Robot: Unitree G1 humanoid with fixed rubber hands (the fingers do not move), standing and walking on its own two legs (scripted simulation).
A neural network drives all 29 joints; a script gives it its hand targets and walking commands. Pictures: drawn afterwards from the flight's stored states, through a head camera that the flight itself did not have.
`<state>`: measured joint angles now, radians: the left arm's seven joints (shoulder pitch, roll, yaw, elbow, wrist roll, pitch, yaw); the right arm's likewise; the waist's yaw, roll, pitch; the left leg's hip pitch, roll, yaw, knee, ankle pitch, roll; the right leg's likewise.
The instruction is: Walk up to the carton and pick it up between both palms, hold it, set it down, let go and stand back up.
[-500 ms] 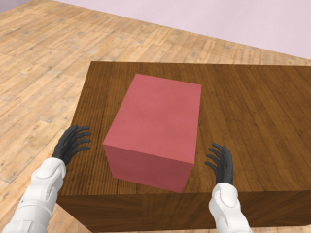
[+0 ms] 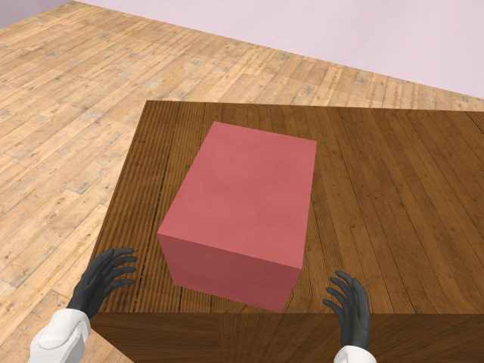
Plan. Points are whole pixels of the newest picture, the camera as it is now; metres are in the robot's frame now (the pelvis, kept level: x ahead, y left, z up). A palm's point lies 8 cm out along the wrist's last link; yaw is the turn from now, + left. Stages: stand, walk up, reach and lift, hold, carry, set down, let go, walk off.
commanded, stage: set down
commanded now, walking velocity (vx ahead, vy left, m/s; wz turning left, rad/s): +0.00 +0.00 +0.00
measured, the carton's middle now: (245, 212) +0.42 +0.02 -0.03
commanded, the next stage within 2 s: let go in 1.76 s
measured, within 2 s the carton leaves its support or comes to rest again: neither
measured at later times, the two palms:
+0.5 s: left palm (85, 332) +0.18 +0.26 -0.03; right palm (356, 352) +0.17 -0.16 -0.04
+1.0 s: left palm (111, 346) +0.16 +0.23 -0.06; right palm out of the picture +0.16 -0.20 -0.06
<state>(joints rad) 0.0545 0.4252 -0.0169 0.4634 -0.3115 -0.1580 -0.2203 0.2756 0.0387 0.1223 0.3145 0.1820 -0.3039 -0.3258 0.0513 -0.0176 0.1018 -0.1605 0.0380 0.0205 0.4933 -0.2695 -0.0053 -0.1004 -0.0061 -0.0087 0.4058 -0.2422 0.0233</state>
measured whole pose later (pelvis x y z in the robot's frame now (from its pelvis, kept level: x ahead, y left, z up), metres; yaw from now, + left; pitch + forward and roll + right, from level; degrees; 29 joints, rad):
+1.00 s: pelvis +0.00 -0.02 +0.00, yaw +0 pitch -6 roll +0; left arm 0.18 0.30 -0.03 0.52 -0.13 -0.03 -0.10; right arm 0.25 -0.09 0.06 0.61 0.08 -0.28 -0.11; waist 0.05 0.00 0.11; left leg -0.06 0.04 0.02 0.38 -0.22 -0.03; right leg -0.03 0.00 -0.01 0.36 -0.23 0.00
